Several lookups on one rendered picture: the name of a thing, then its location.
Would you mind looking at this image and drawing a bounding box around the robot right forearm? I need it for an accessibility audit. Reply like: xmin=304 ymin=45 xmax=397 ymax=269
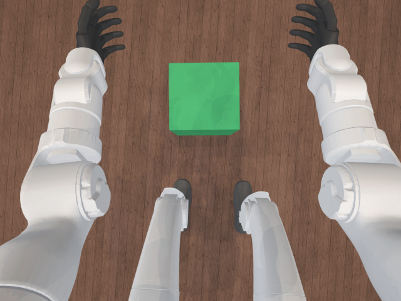
xmin=307 ymin=45 xmax=401 ymax=167

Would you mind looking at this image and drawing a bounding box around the robot right foot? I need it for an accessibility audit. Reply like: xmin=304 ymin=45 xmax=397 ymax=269
xmin=233 ymin=181 xmax=253 ymax=234

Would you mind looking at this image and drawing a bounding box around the robot left forearm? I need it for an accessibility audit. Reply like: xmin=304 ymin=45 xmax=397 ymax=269
xmin=20 ymin=47 xmax=108 ymax=217

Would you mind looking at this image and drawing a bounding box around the left robot hand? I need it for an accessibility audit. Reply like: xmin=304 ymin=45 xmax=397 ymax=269
xmin=76 ymin=0 xmax=125 ymax=64

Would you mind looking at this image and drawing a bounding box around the left robot upper arm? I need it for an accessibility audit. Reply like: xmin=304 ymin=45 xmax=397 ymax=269
xmin=0 ymin=161 xmax=111 ymax=301

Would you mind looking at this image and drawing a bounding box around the left robot shin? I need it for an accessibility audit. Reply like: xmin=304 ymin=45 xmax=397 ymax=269
xmin=154 ymin=187 xmax=184 ymax=209

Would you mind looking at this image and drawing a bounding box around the right robot hand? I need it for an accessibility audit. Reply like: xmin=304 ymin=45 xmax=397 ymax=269
xmin=288 ymin=0 xmax=339 ymax=62

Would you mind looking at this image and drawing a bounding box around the right robot upper arm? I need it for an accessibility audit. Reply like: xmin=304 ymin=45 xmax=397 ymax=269
xmin=318 ymin=162 xmax=401 ymax=301

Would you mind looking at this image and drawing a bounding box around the carton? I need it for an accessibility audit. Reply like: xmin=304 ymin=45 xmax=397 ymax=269
xmin=169 ymin=62 xmax=240 ymax=135

